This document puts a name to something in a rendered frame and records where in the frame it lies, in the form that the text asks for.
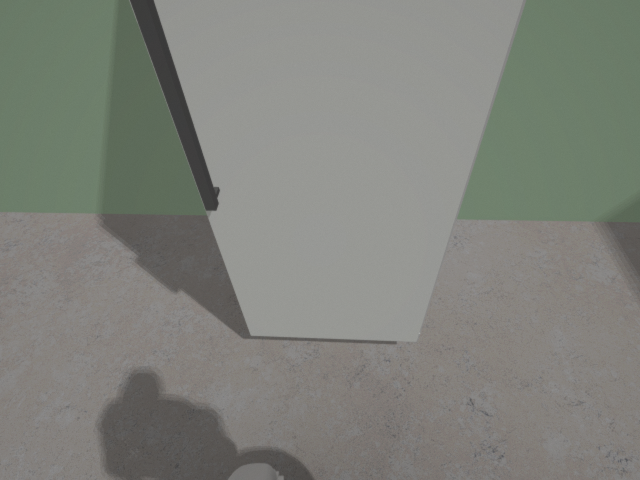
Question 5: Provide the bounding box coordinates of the fridge door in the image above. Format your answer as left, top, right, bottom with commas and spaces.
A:
129, 0, 523, 342

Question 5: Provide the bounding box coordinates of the handle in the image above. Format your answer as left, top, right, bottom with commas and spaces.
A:
130, 0, 220, 211

